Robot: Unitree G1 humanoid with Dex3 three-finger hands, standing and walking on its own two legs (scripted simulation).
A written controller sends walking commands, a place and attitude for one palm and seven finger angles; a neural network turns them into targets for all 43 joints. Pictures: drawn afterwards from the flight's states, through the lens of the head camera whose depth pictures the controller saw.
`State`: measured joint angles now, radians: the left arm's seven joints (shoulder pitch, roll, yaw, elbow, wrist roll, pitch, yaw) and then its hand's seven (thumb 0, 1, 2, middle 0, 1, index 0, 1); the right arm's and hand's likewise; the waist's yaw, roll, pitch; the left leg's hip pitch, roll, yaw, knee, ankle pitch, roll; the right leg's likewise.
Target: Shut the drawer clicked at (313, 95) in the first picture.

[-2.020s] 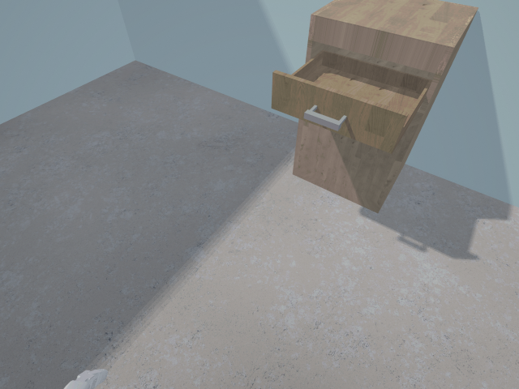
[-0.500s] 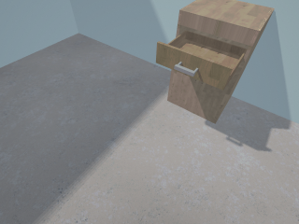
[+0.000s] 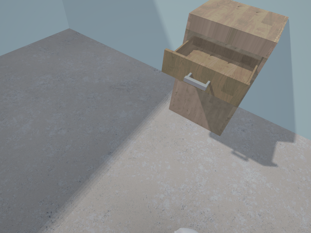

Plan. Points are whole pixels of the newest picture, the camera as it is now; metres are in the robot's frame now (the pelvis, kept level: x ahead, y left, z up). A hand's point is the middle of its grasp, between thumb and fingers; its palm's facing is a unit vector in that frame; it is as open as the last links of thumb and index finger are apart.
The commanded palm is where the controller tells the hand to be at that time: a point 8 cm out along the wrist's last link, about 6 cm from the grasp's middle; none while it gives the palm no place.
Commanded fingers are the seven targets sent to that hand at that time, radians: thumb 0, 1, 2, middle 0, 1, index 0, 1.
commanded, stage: walk to a spot facing it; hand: left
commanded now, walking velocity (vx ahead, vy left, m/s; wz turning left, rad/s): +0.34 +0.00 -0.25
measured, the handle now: (197, 80) +0.83 -0.19 -0.11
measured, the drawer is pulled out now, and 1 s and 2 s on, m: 0.30 0.30 0.30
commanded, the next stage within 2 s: turn to face it in 0.18 s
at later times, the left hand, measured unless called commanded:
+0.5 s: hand (113, 195) +0.26 +0.14 -0.18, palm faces -0.08 -0.97 -0.23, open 7.2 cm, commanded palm none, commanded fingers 0.00 0.90 0.90 -0.20 -0.30 -0.20 -0.30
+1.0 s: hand (107, 170) +0.35 +0.17 -0.18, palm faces -0.29 -0.93 -0.23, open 7.3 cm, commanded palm none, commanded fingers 0.00 0.90 0.90 -0.20 -0.30 -0.20 -0.30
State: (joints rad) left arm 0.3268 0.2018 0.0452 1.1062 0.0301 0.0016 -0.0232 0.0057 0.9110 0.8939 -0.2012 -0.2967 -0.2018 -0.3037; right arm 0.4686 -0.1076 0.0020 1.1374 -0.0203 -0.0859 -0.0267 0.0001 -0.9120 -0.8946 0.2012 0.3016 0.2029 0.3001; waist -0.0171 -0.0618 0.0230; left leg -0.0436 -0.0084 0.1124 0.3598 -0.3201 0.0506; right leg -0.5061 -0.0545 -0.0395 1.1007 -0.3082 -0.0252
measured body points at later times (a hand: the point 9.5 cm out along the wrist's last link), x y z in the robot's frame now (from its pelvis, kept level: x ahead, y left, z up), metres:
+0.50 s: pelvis +0.18 -0.04 -0.01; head +0.20 -0.05 +0.44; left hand +0.27 +0.19 -0.16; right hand +0.20 -0.28 -0.17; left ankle +0.21 +0.11 -0.67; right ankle +0.24 -0.10 -0.74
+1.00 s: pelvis +0.22 -0.01 +0.00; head +0.26 +0.00 +0.45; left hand +0.36 +0.22 -0.16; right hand +0.21 -0.25 -0.14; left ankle +0.26 +0.10 -0.74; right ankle +0.17 -0.12 -0.67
